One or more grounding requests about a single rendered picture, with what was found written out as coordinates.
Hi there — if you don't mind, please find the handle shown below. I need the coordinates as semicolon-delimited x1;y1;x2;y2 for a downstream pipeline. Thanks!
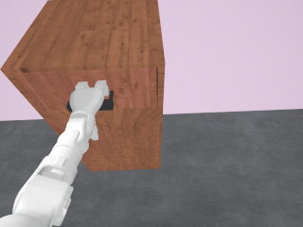
66;91;114;112

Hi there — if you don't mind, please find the cabinet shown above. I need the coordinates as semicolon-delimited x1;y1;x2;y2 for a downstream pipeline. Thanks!
0;0;166;172

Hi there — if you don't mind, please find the robot left hand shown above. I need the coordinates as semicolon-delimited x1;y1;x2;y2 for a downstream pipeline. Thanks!
69;80;109;141

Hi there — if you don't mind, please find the left robot upper arm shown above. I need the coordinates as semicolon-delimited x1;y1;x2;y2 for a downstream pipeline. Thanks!
0;174;74;227

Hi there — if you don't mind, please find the left robot forearm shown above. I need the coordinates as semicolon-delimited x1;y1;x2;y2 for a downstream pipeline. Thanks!
12;110;96;214

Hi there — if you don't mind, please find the drawer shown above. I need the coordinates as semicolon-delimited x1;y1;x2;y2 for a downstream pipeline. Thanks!
13;67;157;112

